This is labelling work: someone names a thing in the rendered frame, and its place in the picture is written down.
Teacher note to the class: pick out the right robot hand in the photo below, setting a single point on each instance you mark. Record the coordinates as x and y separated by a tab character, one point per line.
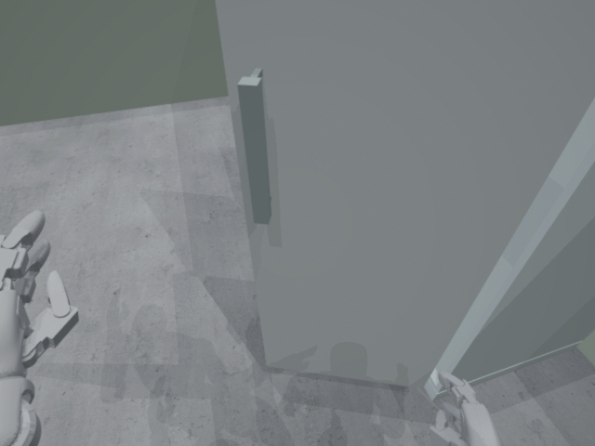
473	424

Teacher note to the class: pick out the left robot forearm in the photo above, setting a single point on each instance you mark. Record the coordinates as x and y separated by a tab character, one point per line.
19	423

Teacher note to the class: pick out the fridge door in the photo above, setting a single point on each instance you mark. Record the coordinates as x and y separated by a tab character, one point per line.
406	141

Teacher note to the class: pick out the left robot hand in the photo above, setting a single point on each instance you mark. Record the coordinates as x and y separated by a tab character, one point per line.
19	265

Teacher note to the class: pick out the handle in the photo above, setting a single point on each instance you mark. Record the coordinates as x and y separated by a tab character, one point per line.
253	121

